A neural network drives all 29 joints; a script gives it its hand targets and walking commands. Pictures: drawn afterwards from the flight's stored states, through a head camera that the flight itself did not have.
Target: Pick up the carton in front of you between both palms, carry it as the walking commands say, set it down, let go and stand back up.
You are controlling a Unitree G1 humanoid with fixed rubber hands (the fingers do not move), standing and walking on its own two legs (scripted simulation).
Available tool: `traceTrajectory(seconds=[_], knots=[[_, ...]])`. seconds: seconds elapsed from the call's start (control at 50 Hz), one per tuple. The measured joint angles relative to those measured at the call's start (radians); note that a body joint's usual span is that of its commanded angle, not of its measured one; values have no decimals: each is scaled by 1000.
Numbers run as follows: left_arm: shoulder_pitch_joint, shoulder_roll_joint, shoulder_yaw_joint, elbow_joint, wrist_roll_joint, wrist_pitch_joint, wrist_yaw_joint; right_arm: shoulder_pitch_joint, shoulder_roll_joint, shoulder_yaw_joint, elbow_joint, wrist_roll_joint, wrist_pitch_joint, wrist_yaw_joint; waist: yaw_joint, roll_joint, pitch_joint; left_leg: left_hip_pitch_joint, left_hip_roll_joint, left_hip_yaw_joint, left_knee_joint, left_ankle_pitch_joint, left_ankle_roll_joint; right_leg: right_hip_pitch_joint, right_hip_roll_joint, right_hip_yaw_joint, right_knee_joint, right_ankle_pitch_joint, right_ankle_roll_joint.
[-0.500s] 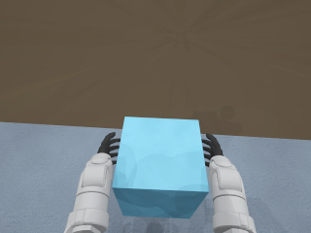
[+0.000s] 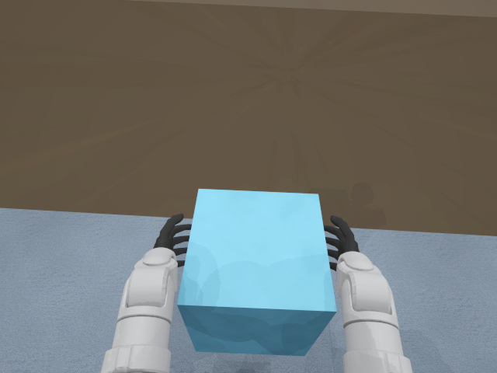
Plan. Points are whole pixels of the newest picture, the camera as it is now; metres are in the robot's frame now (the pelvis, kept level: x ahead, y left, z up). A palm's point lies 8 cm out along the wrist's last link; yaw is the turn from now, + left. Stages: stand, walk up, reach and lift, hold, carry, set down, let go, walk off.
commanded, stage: hold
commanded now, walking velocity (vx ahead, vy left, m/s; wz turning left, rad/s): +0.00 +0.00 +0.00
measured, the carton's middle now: (254, 276) +0.29 +0.00 -0.03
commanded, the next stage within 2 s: carry in 0.36 s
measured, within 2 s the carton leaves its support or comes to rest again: neither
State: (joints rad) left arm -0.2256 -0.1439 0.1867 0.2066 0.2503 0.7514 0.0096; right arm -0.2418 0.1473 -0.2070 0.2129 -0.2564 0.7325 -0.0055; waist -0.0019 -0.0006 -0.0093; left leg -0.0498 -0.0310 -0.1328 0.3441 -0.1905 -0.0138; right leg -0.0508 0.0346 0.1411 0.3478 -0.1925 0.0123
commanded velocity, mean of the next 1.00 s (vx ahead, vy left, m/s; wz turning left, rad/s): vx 0.34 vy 0.00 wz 0.00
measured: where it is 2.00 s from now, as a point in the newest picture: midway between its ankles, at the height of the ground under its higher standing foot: (251, 256)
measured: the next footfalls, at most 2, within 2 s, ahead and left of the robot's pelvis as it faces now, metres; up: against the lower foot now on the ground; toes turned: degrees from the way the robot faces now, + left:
right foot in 1.00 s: +0.34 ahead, -0.12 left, +0.00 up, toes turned -10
left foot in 1.46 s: +0.69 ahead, +0.08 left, +0.00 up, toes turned +13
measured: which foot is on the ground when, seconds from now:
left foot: down 0.00-1.00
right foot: down 0.00-0.74, up 0.76-0.98, down 1.00-1.00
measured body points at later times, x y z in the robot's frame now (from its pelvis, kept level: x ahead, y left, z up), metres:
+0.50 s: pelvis +0.00 +0.00 -0.01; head -0.04 -0.01 +0.44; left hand +0.31 +0.15 +0.05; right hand +0.31 -0.16 +0.05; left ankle +0.01 +0.13 -0.75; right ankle +0.00 -0.14 -0.74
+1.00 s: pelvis +0.22 -0.03 -0.02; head +0.20 -0.04 +0.43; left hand +0.47 +0.11 +0.08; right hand +0.47 -0.19 +0.07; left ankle +0.07 +0.10 -0.75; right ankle +0.30 -0.11 -0.75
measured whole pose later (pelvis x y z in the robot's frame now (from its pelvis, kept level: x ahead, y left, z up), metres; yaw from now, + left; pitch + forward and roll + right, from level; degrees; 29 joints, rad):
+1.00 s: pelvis +0.22 -0.03 -0.02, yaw +1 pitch +4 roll -1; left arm 0.00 -0.13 0.06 -0.52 0.02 1.20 0.14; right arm -0.01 0.13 -0.06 -0.53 -0.03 1.20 -0.15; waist -0.04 0.05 -0.15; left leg -0.08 0.09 0.13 0.48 -0.46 -0.04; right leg -0.45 -0.03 -0.22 0.53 -0.20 -0.02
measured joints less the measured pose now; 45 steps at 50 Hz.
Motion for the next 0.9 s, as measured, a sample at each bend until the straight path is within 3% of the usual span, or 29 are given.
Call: traceTrajectory(seconds=[0.34, 0.44, 0.52, 0.56, 0.64, 0.7, 0.74, 0.82, 0.9], knots=[[-65, -15, 51, 47, 31, 15, -15, -61, 15, -54, 45, -31, 12, 14, 0, 0, 28, -10, -3, 5, 32, -1, 1, -10, 0, -1, 31, 0, 3], [-47, -10, 38, 16, 15, 29, -10, -47, 11, -34, 16, -16, 29, 6, 4, 3, -62, -125, 15, 50, 123, -113, 3, -138, -25, -55, 148, -151, 5], [-33, -7, 23, -74, -23, 67, 3, -37, 9, -7, -74, 17, 72, -10, 5, 18, -106, -187, 41, 69, 172, -100, -4, -200, -38, -109, 199, -162, -6], [-25, -5, 4, -126, -49, 99, 18, -20, 4, 10, -140, 38, 109, -23, 3, 28, -129, -214, 59, 71, 223, -158, -5, -202, -37, -136, 192, -124, -6], [3, 0, -51, -237, -91, 177, 47, 30, -15, 30, -277, 97, 190, -43, -4, 4, -168, -297, 65, 166, 336, -267, 0, -190, -62, -161, 167, -132, -10], [45, 7, -77, -365, -118, 249, 71, 58, -9, 57, -383, 130, 253, -69, 0, -20, -172, -285, 42, 250, 202, -185, 5, -167, -88, -155, 142, -154, -1], [74, 12, -77, -452, -136, 292, 79, 66, -10, 85, -443, 147, 293, -80, 14, -31, -171, -248, 32, 283, 129, -60, 24, -182, -101, -152, 216, -205, -1], [159, 18, -77, -564, -190, 377, 110, 119, -17, 139, -517, 171, 376, -104, 14, 4, -187, -201, 56, 297, 129, -124, 40, -332, -90, -216, 511, -328, -17], [207, 17, -106, -638, -220, 426, 124, 198, -20, 151, -632, 199, 434, -132, -10, 38, -172, -103, 83, 282, 34, -134, 12, -438, -82, -275, 437, -230, -14]])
